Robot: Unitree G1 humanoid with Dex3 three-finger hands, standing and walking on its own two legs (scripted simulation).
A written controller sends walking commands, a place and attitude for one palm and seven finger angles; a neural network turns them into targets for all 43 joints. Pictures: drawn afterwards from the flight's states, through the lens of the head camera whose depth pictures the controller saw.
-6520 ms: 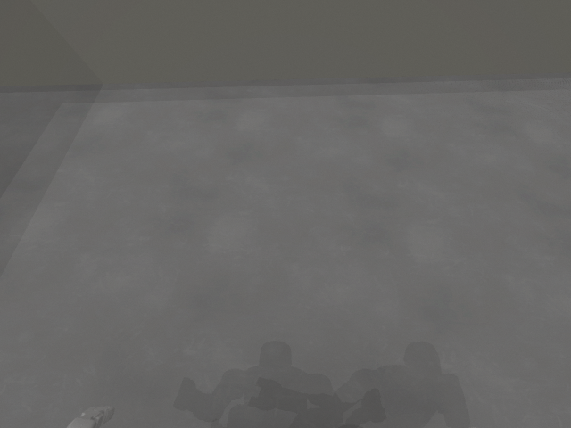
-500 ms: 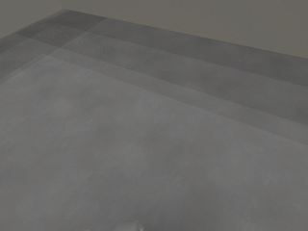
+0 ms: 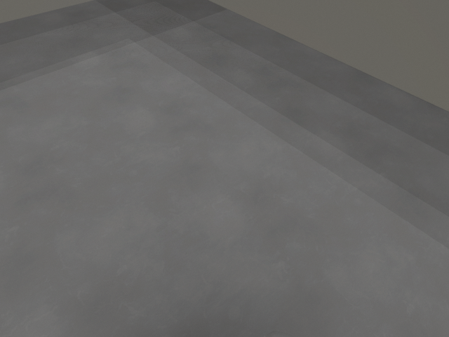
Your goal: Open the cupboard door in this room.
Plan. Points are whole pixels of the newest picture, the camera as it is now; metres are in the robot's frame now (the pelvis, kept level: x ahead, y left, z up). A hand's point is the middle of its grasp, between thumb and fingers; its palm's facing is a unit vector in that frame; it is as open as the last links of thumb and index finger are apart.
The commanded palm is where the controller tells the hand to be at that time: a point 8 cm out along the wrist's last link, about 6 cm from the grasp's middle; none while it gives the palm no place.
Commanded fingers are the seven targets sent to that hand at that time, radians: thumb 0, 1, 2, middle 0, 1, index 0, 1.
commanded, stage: turn or walk to find it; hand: left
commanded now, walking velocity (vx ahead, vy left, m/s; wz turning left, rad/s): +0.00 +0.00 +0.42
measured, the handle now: out of the picture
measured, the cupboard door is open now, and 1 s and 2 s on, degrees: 0 0 0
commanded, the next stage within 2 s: none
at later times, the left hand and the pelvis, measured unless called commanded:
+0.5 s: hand out of the picture -0.01 +0.17 -0.16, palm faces +0.24 -0.94 -0.25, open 7.4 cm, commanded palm none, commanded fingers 0.00 0.90 0.90 -0.20 -0.30 -0.20 -0.30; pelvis -0.03 -0.03 +0.00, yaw +14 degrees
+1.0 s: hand out of the picture -0.08 +0.23 -0.16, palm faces +0.43 -0.87 -0.25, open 7.4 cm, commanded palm none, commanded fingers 0.00 0.90 0.90 -0.20 -0.30 -0.20 -0.30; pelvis -0.07 +0.00 +0.00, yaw +25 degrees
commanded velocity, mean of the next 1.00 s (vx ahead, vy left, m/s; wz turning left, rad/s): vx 0.00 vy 0.00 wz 0.42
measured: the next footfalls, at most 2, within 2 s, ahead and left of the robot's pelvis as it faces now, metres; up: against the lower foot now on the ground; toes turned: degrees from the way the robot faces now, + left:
right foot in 0.22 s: +0.04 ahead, -0.14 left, +0.00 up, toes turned +2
left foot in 0.64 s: -0.05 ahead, +0.11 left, +0.00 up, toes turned +22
